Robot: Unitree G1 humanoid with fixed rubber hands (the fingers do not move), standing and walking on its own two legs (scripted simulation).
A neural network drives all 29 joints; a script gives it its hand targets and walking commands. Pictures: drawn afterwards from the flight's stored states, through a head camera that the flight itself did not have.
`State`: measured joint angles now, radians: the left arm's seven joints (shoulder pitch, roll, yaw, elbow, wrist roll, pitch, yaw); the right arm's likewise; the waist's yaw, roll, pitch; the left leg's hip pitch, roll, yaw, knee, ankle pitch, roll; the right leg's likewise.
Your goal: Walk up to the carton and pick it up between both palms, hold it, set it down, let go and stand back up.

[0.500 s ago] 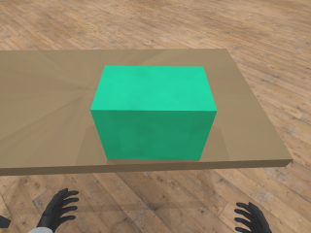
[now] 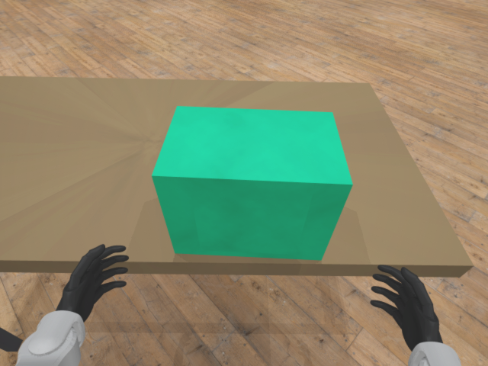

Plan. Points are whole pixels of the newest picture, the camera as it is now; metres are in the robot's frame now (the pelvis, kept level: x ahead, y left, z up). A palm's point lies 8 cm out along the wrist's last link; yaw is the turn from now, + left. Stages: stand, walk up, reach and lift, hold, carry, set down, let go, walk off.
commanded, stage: reach and lift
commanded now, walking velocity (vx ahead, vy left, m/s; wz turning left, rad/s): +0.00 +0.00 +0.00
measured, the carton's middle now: (251, 185) +0.43 +0.04 +0.07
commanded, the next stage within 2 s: none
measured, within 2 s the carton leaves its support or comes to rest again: neither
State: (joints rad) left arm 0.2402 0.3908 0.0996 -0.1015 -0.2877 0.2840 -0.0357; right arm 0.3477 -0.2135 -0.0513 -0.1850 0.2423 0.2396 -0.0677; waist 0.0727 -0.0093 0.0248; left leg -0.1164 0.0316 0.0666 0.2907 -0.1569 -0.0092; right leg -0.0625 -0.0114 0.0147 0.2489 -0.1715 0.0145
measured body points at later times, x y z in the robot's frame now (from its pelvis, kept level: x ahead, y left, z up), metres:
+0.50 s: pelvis +0.00 -0.01 +0.00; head +0.02 +0.00 +0.45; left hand +0.28 +0.27 +0.10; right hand +0.29 -0.21 +0.09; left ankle +0.00 +0.12 -0.75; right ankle -0.02 -0.13 -0.75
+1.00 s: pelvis -0.01 -0.01 +0.00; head -0.01 +0.01 +0.45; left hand +0.36 +0.28 +0.16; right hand +0.37 -0.20 +0.14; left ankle +0.00 +0.12 -0.75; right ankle -0.02 -0.13 -0.75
